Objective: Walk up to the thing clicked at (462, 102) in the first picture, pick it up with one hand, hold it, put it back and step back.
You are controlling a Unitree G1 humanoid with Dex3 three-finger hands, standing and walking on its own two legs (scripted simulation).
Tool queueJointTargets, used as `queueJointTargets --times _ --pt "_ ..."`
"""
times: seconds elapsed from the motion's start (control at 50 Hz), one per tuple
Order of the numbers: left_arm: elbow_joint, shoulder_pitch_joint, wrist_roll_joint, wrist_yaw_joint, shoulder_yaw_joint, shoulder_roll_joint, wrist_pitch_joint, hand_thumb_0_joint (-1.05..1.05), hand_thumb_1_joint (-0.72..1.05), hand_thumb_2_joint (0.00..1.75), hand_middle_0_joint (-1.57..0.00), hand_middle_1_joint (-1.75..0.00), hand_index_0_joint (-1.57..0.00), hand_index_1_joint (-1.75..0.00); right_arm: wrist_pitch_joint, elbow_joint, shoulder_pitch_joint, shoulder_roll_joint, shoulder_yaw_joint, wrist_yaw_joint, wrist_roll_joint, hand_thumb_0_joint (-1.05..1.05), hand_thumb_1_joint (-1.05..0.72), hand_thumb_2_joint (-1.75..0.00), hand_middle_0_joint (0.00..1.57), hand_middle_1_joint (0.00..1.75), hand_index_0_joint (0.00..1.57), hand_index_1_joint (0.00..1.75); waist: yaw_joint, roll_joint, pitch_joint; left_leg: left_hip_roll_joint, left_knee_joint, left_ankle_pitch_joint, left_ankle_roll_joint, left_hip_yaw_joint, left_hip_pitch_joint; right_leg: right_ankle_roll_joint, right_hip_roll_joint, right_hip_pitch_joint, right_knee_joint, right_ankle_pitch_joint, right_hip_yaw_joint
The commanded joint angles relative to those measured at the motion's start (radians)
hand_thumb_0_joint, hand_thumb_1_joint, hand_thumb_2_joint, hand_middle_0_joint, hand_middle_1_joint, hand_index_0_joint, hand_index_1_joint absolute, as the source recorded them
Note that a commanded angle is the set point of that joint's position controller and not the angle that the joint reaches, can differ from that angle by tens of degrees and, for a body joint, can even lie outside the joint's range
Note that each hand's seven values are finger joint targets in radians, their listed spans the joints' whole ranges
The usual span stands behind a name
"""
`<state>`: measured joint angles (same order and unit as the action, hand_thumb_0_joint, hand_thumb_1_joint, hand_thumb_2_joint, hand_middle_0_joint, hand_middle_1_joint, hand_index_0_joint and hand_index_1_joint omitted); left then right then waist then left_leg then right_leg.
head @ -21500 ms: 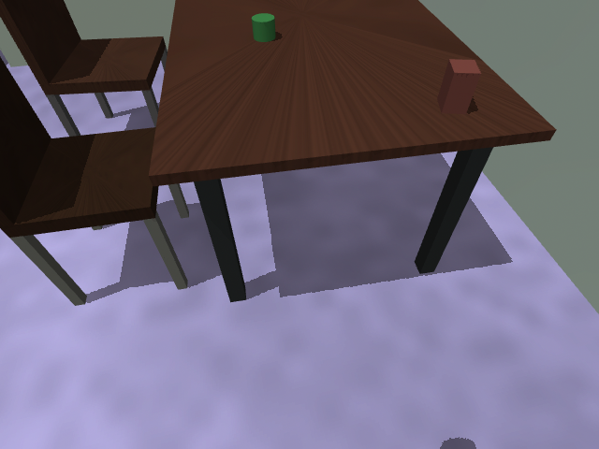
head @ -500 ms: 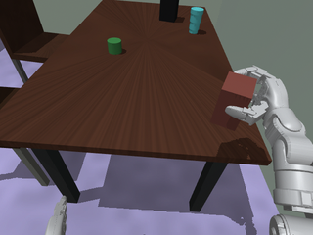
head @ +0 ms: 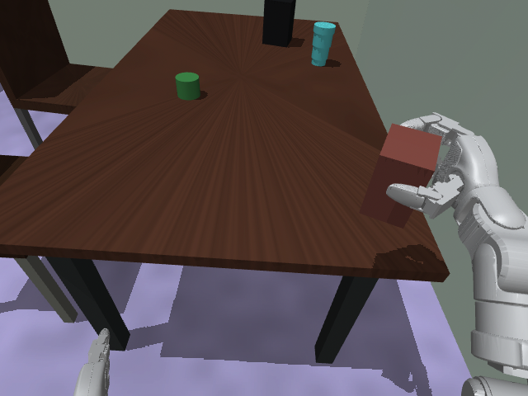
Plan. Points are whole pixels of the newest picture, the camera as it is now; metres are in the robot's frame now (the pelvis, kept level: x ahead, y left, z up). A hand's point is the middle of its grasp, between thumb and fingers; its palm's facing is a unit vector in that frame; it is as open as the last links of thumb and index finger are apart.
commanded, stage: hold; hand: right
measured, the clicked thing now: (397, 177) +0.34 -0.15 +0.21
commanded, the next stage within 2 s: none
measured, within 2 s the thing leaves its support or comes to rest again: neither
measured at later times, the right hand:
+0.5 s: hand (428, 162) +0.33 -0.18 +0.24, palm faces +0.00 +1.00 -0.05, open 10.9 cm
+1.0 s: hand (430, 165) +0.33 -0.17 +0.25, palm faces +0.00 +1.00 -0.05, open 10.9 cm
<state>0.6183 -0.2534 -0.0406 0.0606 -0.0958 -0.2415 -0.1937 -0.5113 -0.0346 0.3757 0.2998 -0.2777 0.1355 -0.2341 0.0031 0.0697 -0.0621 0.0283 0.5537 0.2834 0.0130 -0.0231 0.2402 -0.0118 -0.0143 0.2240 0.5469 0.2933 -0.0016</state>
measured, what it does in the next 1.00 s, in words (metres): stands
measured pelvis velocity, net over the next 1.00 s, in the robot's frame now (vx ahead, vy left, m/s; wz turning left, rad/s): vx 0.01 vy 0.00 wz -0.01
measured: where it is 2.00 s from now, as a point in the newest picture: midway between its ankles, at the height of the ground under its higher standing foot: outside the picture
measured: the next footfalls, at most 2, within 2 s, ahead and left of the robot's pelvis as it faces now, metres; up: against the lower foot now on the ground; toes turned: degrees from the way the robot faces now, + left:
none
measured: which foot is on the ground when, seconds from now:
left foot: down 0.00-1.00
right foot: down 0.00-1.00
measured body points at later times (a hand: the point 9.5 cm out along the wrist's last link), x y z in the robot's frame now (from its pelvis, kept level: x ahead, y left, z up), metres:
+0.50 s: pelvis +0.01 +0.00 +0.00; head -0.03 +0.03 +0.45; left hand +0.18 +0.26 -0.07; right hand +0.33 -0.23 +0.25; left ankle +0.01 +0.13 -0.73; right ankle +0.00 -0.13 -0.73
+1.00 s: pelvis +0.01 +0.00 +0.00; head -0.03 +0.04 +0.45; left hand +0.18 +0.26 -0.08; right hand +0.32 -0.23 +0.25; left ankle +0.01 +0.13 -0.73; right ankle +0.00 -0.13 -0.73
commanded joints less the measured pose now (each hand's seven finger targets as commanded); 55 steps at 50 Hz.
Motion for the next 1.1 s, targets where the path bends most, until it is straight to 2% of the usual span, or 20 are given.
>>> queueJointTargets --times 0.0,0.06,0.1,0.16,0.2,0.22,0.26,0.36,0.42,0.44,0.54,0.58,0.62,0.7,0.72,0.76,0.8,0.84,0.98,1.08 --pt "-0.162 0.149 -0.002 0.007 -0.049 -0.135 -0.072 0.0 -0.53 0.03 -0.04 -0.04 -0.05 -0.03 0.071 -0.268 0.451 0.226 -0.103 0.015 -0.029 0.0 0.04 -1.32 1.25 1.46 1.31 1.46 -0.008 -0.058 -0.205 -0.02 -0.096 -0.203 0.0 -0.032 -0.02 0.029 0.018 -0.098 -0.068 -0.193 0.002" --pt "-0.159 0.127 -0.003 0.003 -0.019 -0.108 -0.074 0.0 -0.53 0.03 -0.04 -0.04 -0.05 -0.03 0.059 -0.291 0.451 0.208 -0.09 0.026 -0.03 0.0 0.03 -1.32 1.24 1.46 1.31 1.46 -0.007 -0.035 -0.201 -0.026 -0.092 -0.208 -0.007 -0.037 -0.02 0.023 0.011 -0.103 -0.075 -0.215 0.007" --pt "-0.168 0.135 -0.003 0.007 -0.063 -0.151 -0.082 0.0 -0.53 0.04 -0.04 -0.04 -0.05 -0.03 0.047 -0.29 0.454 0.223 -0.102 0.024 -0.033 0.0 0.02 -1.32 1.24 1.45 1.31 1.45 -0.001 -0.044 -0.219 -0.028 -0.087 -0.234 -0.007 -0.04 -0.028 0.022 0.009 -0.121 -0.069 -0.25 0.011" --pt "-0.15 0.119 -0.003 -0.001 -0.028 -0.119 -0.078 0.0 -0.54 0.04 -0.04 -0.04 -0.05 -0.03 0.034 -0.303 0.434 0.224 -0.106 0.033 -0.032 0.0 0.02 -1.32 1.25 1.46 1.31 1.46 -0.015 -0.026 -0.222 -0.026 -0.082 -0.258 -0.007 -0.041 -0.036 0.02 0.01 -0.119 -0.065 -0.293 0.01" --pt "-0.147 0.139 -0.004 0.003 -0.051 -0.137 -0.08 0.0 -0.53 0.04 -0.04 -0.04 -0.05 -0.03 0.026 -0.301 0.43 0.229 -0.118 0.036 -0.037 0.0 0.01 -1.32 1.25 1.45 1.31 1.45 -0.012 -0.048 -0.197 -0.027 -0.092 -0.235 -0.005 -0.042 -0.031 0.022 0.01 -0.107 -0.07 -0.256 0.009" --pt "-0.144 0.129 -0.003 -0.002 -0.025 -0.114 -0.08 0.0 -0.54 0.04 -0.04 -0.04 -0.05 -0.03 0.021 -0.307 0.421 0.222 -0.11 0.04 -0.035 0.0 0.02 -1.32 1.24 1.45 1.31 1.45 -0.017 -0.046 -0.2 -0.022 -0.091 -0.252 -0.004 -0.037 -0.037 0.024 0.016 -0.104 -0.062 -0.261 0.004" --pt "-0.142 0.132 -0.003 0.001 -0.056 -0.142 -0.079 0.0 -0.54 0.04 -0.04 -0.04 -0.05 -0.03 0.013 -0.329 0.432 0.245 -0.129 0.044 -0.039 0.0 0.03 -1.32 1.24 1.45 1.31 1.45 -0.009 -0.047 -0.217 -0.021 -0.094 -0.253 -0.002 -0.036 -0.04 0.027 0.018 -0.115 -0.063 -0.253 0.004" --pt "-0.146 0.148 -0.005 0.0 -0.055 -0.148 -0.088 0.0 -0.54 0.04 -0.04 -0.04 -0.05 -0.04 -0.002 -0.348 0.422 0.223 -0.118 0.049 -0.048 0.0 0.0 -1.31 1.25 1.45 1.31 1.45 -0.004 -0.057 -0.188 -0.029 -0.098 -0.219 -0.003 -0.041 -0.022 0.025 0.013 -0.113 -0.074 -0.229 0.008" --pt "-0.136 0.138 -0.007 -0.001 -0.051 -0.14 -0.09 0.0 -0.54 0.05 -0.04 -0.04 -0.04 -0.04 -0.011 -0.346 0.386 0.254 -0.152 0.051 -0.051 0.0 0.0 -1.32 1.25 1.45 1.31 1.45 -0.019 -0.045 -0.188 -0.029 -0.099 -0.207 -0.005 -0.042 -0.03 0.024 0.014 -0.105 -0.076 -0.222 0.01" --pt "-0.147 0.14 -0.007 -0.002 -0.038 -0.13 -0.09 0.0 -0.55 0.05 -0.04 -0.04 -0.04 -0.04 -0.013 -0.351 0.382 0.229 -0.127 0.053 -0.051 0.0 -0.01 -1.31 1.25 1.45 1.31 1.45 -0.012 -0.053 -0.165 -0.027 -0.105 -0.188 -0.004 -0.04 -0.018 0.026 0.017 -0.097 -0.079 -0.195 0.006" --pt "-0.128 0.124 -0.007 0.001 -0.059 -0.147 -0.09 0.0 -0.54 0.05 -0.04 -0.04 -0.04 -0.04 -0.022 -0.353 0.371 0.233 -0.139 0.056 -0.055 0.0 -0.01 -1.32 1.26 1.45 1.32 1.45 -0.01 -0.05 -0.213 -0.023 -0.089 -0.293 -0.002 -0.038 -0.04 0.027 0.019 -0.129 -0.057 -0.305 0.006" --pt "-0.127 0.122 -0.004 -0.004 -0.007 -0.1 -0.09 0.0 -0.54 0.04 -0.04 -0.04 -0.04 -0.04 -0.021 -0.354 0.38 0.203 -0.107 0.06 -0.048 0.0 -0.01 -1.32 1.26 1.46 1.32 1.46 -0.01 -0.043 -0.198 -0.02 -0.09 -0.296 -0.001 -0.035 -0.037 0.025 0.021 -0.123 -0.053 -0.303 0.003" --pt "-0.148 0.16 -0.003 0.007 -0.066 -0.161 -0.094 0.0 -0.55 0.05 -0.04 -0.04 -0.04 -0.04 -0.023 -0.34 0.391 0.237 -0.137 0.056 -0.049 0.0 -0.01 -1.31 1.25 1.45 1.31 1.45 -0.008 -0.075 -0.201 -0.017 -0.098 -0.274 0.003 -0.034 -0.037 0.03 0.024 -0.12 -0.057 -0.266 0.005" --pt "-0.118 0.147 0.0 0.006 -0.047 -0.137 -0.097 0.0 -0.55 0.05 -0.04 -0.04 -0.04 -0.04 -0.008 -0.356 0.407 0.277 -0.165 0.047 -0.041 0.0 0.0 -1.31 1.25 1.44 1.31 1.44 -0.019 -0.043 -0.19 -0.015 -0.103 -0.224 0.001 -0.029 -0.034 0.03 0.03 -0.099 -0.063 -0.212 0.002" --pt "-0.126 0.148 0.0 0.006 -0.028 -0.117 -0.099 0.0 -0.55 0.05 -0.04 -0.04 -0.04 -0.04 0.001 -0.365 0.4 0.269 -0.162 0.048 -0.043 0.0 -0.02 -1.31 1.25 1.44 1.31 1.44 -0.026 -0.052 -0.201 -0.017 -0.098 -0.232 0.001 -0.033 -0.048 0.029 0.027 -0.1 -0.06 -0.225 0.003" --pt "-0.144 0.138 0.0 0.009 -0.048 -0.133 -0.1 0.0 -0.54 0.05 -0.04 -0.04 -0.04 -0.04 0.004 -0.384 0.376 0.25 -0.151 0.053 -0.048 0.0 -0.01 -1.31 1.26 1.45 1.31 1.45 -0.013 -0.064 -0.239 -0.016 -0.09 -0.274 0.003 -0.031 -0.057 0.03 0.027 -0.122 -0.049 -0.262 0.0" --pt "-0.123 0.131 -0.003 0.003 -0.019 -0.108 -0.092 0.0 -0.55 0.05 -0.04 -0.04 -0.04 -0.04 0.004 -0.391 0.357 0.267 -0.164 0.058 -0.05 0.0 -0.02 -1.32 1.26 1.45 1.32 1.45 -0.026 -0.031 -0.234 -0.016 -0.085 -0.292 -0.001 -0.032 -0.059 0.025 0.026 -0.114 -0.047 -0.293 0.0" --pt "-0.134 0.141 -0.005 0.006 -0.039 -0.127 -0.09 0.0 -0.55 0.05 -0.04 -0.04 -0.04 -0.04 -0.003 -0.392 0.358 0.248 -0.148 0.062 -0.052 0.0 -0.01 -1.32 1.26 1.45 1.32 1.45 -0.021 -0.041 -0.227 -0.017 -0.082 -0.314 0.0 -0.033 -0.053 0.025 0.024 -0.122 -0.041 -0.316 0.002" --pt "-0.116 0.169 -0.005 0.011 -0.046 -0.141 -0.096 0.0 -0.55 0.05 -0.04 -0.04 -0.05 -0.04 -0.034 -0.339 0.38 0.225 -0.125 0.068 -0.052 0.0 -0.01 -1.3 1.24 1.44 1.3 1.44 -0.008 -0.069 -0.165 -0.024 -0.098 -0.24 0.002 -0.039 -0.025 0.027 0.02 -0.106 -0.062 -0.24 0.007" --pt "-0.096 0.137 -0.004 0.006 -0.035 -0.124 -0.096 0.0 -0.55 0.05 -0.04 -0.04 -0.04 -0.04 -0.033 -0.321 0.371 0.259 -0.161 0.069 -0.056 0.0 0.01 -1.3 1.24 1.43 1.3 1.43 -0.016 -0.08 -0.16 -0.02 -0.11 -0.204 0.005 -0.036 -0.026 0.032 0.028 -0.088 -0.064 -0.195 0.001"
